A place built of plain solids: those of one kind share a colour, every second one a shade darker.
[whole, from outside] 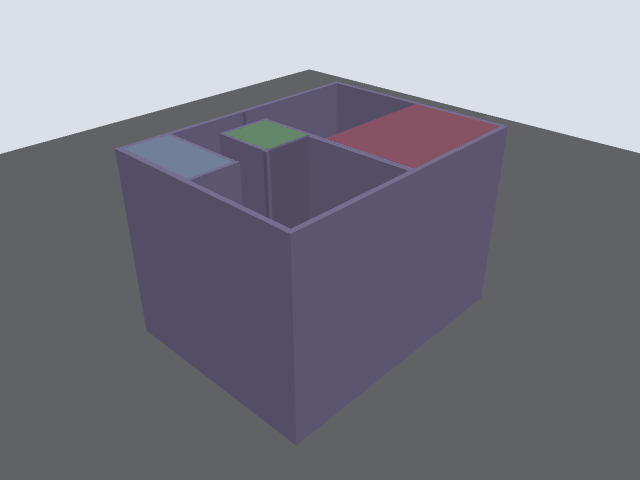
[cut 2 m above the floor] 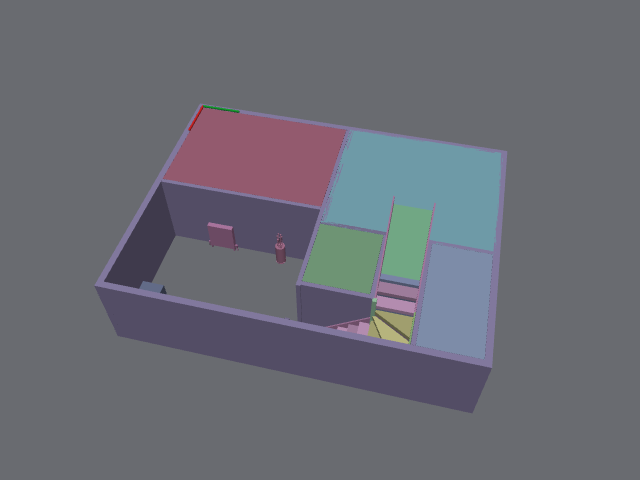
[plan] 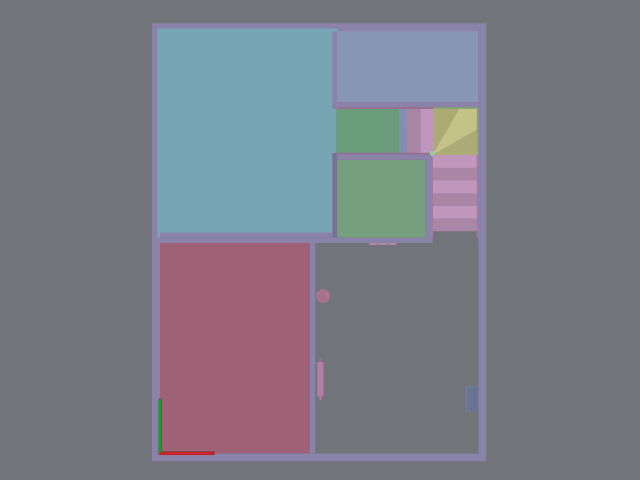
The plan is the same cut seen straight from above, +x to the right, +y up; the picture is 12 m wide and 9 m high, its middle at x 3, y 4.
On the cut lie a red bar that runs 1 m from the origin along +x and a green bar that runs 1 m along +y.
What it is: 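A lodging house's back stair, a dwelling of no particular year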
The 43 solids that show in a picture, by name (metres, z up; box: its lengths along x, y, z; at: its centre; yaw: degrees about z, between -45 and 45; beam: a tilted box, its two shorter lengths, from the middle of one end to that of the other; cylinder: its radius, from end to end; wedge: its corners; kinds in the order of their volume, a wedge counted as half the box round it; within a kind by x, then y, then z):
{
 "beside_lower_1": {"box": [2.81, 3.94, 5.74], "at": [1.41, 1.97, 2.82]},
 "upper_1": {"box": [3.38, 3.92, 3.17], "at": [1.64, 6.0, 1.54]},
 "wall_1": {"box": [0.15, 8.21, 5.74], "at": [-0.07, 3.96, 2.82]},
 "wall_2": {"box": [3.23, 0.1, 5.74], "at": [1.61, 4.09, 2.82]},
 "wall_3": {"box": [5.12, 0.1, 5.74], "at": [2.56, 3.99, 2.82]},
 "wall_4": {"box": [0.1, 3.94, 2.68], "at": [2.86, 1.97, 1.29]},
 "wall_5": {"box": [6.27, 0.15, 5.74], "at": [2.98, -0.07, 2.82]},
 "wall_6": {"box": [6.27, 0.15, 5.74], "at": [2.98, 7.99, 2.82]},
 "wall_7": {"box": [0.1, 1.59, 5.74], "at": [3.28, 4.84, 2.82]},
 "wall_8": {"box": [0.1, 1.46, 5.74], "at": [3.28, 7.18, 2.82]},
 "wall_9": {"box": [1.86, 0.1, 5.74], "at": [4.16, 5.55, 2.82]},
 "wall_10": {"box": [2.74, 0.1, 5.74], "at": [4.6, 6.54, 2.82]},
 "wall_11": {"box": [0.1, 1.66, 5.74], "at": [5.04, 4.77, 2.82]},
 "wall_12": {"box": [0.033, 0.1, 5.74], "at": [5.95, 3.99, 2.82]},
 "wall_13": {"box": [0.15, 8.21, 5.74], "at": [6.04, 3.96, 2.82]},
 "behind_box_1": {"box": [2.64, 1.33, 5.74], "at": [4.65, 7.25, 2.82]},
 "beside_box_1": {"box": [1.66, 1.46, 5.74], "at": [4.16, 4.77, 2.82]},
 "carriage_1": {"wedge": [[3.31, 5.63, -0.05], [3.31, 5.63, 3.02], [3.31, 6.46, -0.05], [3.31, 6.46, 3.02], [5.13, 5.63, -0.05], [5.13, 5.63, 1.61], [5.13, 6.46, -0.05], [5.13, 6.46, 1.61]]},
 "winder_riser_1": {"wedge": [[5.05, 6.47, -0.05], [5.05, 6.47, 1.56], [5.1, 5.63, -0.05], [5.1, 5.63, 1.56], [5.11, 5.63, -0.05], [5.11, 5.63, 1.56], [5.59, 6.47, -0.05], [5.59, 6.47, 1.56]]},
 "string_1": {"wedge": [[3.33, 5.6, -0.05], [3.33, 5.6, 3.28], [3.33, 5.64, -0.05], [3.33, 5.64, 3.28], [5.06, 5.6, -0.05], [5.06, 5.6, 1.94], [5.06, 5.64, -0.05], [5.06, 5.64, 1.94]]},
 "string_2": {"wedge": [[3.33, 6.46, -0.05], [3.33, 6.46, 3.28], [3.33, 6.49, -0.05], [3.33, 6.49, 3.28], [5.13, 6.46, -0.05], [5.13, 6.46, 1.89], [5.13, 6.49, -0.05], [5.13, 6.49, 1.89]]},
 "string_3": {"wedge": [[5.08, 4.05, -0.05], [5.08, 4.05, 0.15], [5.08, 5.58, -0.05], [5.08, 5.58, 1.33], [5.12, 4.05, -0.05], [5.12, 4.05, 0.15], [5.12, 5.58, -0.05], [5.12, 5.58, 1.33]]},
 "string_4": {"wedge": [[5.94, 4.05, -0.05], [5.94, 4.05, 0.15], [5.94, 5.59, -0.05], [5.94, 5.59, 1.34], [5.97, 4.05, -0.05], [5.97, 4.05, 0.15], [5.97, 5.59, -0.05], [5.97, 5.59, 1.34]]},
 "tread_1": {"wedge": [[4.59, 5.62, 1.92], [4.59, 5.62, 2.02], [4.59, 6.47, 1.92], [4.59, 6.47, 2.02], [4.89, 5.62, 1.92], [4.89, 5.62, 2.02], [4.89, 6.47, 1.92], [4.89, 6.47, 2.02]]},
 "tread_2": {"wedge": [[4.83, 5.62, 1.74], [4.83, 5.62, 1.84], [4.83, 6.47, 1.74], [4.83, 6.47, 1.84], [5.13, 5.62, 1.74], [5.13, 5.62, 1.84], [5.13, 6.47, 1.74], [5.13, 6.47, 1.84]]},
 "tread_3": {"wedge": [[5.11, 4.16, 0.08], [5.11, 4.16, 0.18], [5.11, 4.46, 0.08], [5.11, 4.46, 0.18], [5.95, 4.16, 0.08], [5.95, 4.16, 0.18], [5.95, 4.46, 0.08], [5.95, 4.46, 0.18]]},
 "tread_4": {"wedge": [[5.11, 4.4, 0.27], [5.11, 4.4, 0.37], [5.11, 4.69, 0.27], [5.11, 4.69, 0.37], [5.95, 4.4, 0.27], [5.95, 4.4, 0.37], [5.95, 4.69, 0.27], [5.95, 4.69, 0.37]]},
 "tread_5": {"wedge": [[5.11, 4.64, 0.45], [5.11, 4.64, 0.55], [5.11, 4.93, 0.45], [5.11, 4.93, 0.55], [5.95, 4.64, 0.45], [5.95, 4.64, 0.55], [5.95, 4.93, 0.45], [5.95, 4.93, 0.55]]},
 "tread_6": {"wedge": [[5.11, 4.88, 0.63], [5.11, 4.88, 0.73], [5.11, 5.17, 0.64], [5.11, 5.17, 0.74], [5.95, 4.88, 0.63], [5.95, 4.88, 0.73], [5.95, 5.17, 0.64], [5.95, 5.17, 0.74]]},
 "tread_7": {"wedge": [[5.11, 5.12, 0.82], [5.11, 5.12, 0.92], [5.11, 5.41, 0.82], [5.11, 5.41, 0.92], [5.95, 5.12, 0.82], [5.95, 5.12, 0.92], [5.95, 5.41, 0.82], [5.95, 5.41, 0.92]]},
 "tread_8": {"wedge": [[5.11, 5.35, 1.0], [5.11, 5.35, 1.1], [5.11, 5.65, 1.0], [5.11, 5.65, 1.1], [5.95, 5.35, 1.0], [5.95, 5.35, 1.1], [5.95, 5.65, 1.0], [5.95, 5.65, 1.1]]},
 "winder_1": {"wedge": [[5.06, 5.6, 1.19], [5.06, 5.6, 1.29], [5.07, 5.59, 1.19], [5.07, 5.59, 1.29], [5.95, 5.59, 1.19], [5.95, 5.59, 1.29], [5.95, 6.16, 1.19], [5.95, 6.16, 1.29]]},
 "winder_2": {"wedge": [[5.07, 5.57, 1.47], [5.08, 5.58, 1.37], [5.54, 6.47, 1.37], [5.54, 6.47, 1.47], [5.95, 6.08, 1.37], [5.95, 6.08, 1.47], [5.95, 6.47, 1.37], [5.95, 6.47, 1.47]]},
 "winder_3": {"wedge": [[5.07, 6.47, 1.55], [5.07, 6.47, 1.65], [5.1, 5.58, 1.55], [5.1, 5.58, 1.65], [5.11, 5.58, 1.55], [5.11, 5.58, 1.65], [5.62, 6.47, 1.55], [5.62, 6.47, 1.65]]},
 "radiator_1": {"box": [0.12, 0.65, 0.76], "at": [3.01, 1.39, 0.47]},
 "longcase_clock_1": {"box": [0.22, 0.47, 0.52], "at": [5.86, 1.02, 1.72]},
 "string_turn_1": {"wedge": [[5.13, 6.46, -0.05], [5.13, 6.46, 1.89], [5.13, 6.49, -0.05], [5.13, 6.49, 1.89], [5.94, 6.46, -0.05], [5.94, 6.46, 1.63], [5.97, 6.49, -0.05], [5.97, 6.49, 1.63]]},
 "string_turn_2": {"wedge": [[5.94, 5.59, -0.05], [5.94, 5.59, 1.34], [5.94, 6.46, -0.05], [5.94, 6.46, 1.63], [5.97, 5.59, -0.05], [5.97, 5.59, 1.34], [5.97, 6.49, -0.05], [5.97, 6.49, 1.63]]},
 "riser_1": {"wedge": [[4.36, 5.62, 2.08], [4.36, 5.62, 2.11], [4.36, 6.47, 2.08], [4.36, 6.47, 2.11], [4.62, 5.62, 1.99], [4.62, 5.62, 2.11], [4.62, 6.47, 1.99], [4.62, 6.47, 2.11]]},
 "riser_2": {"wedge": [[4.59, 5.62, 1.9], [4.59, 5.62, 1.93], [4.59, 6.47, 1.9], [4.59, 6.47, 1.93], [4.86, 5.62, 1.81], [4.86, 5.62, 1.93], [4.86, 6.47, 1.81], [4.86, 6.47, 1.93]]},
 "riser_3": {"wedge": [[4.83, 5.62, 1.72], [4.83, 5.62, 1.75], [4.83, 6.47, 1.72], [4.83, 6.47, 1.75], [5.1, 5.62, 1.61], [5.1, 5.62, 1.74], [5.1, 6.47, 1.61], [5.1, 6.47, 1.74]]},
 "stick_bin_1": {"cylinder": 0.12, "from": [3.06, 2.95, 0.02], "to": [3.06, 2.95, 0.58]},
 "newel_turn_1": {"box": [0.1, 0.1, 2.06], "at": [5.1, 5.62, 0.98]}
}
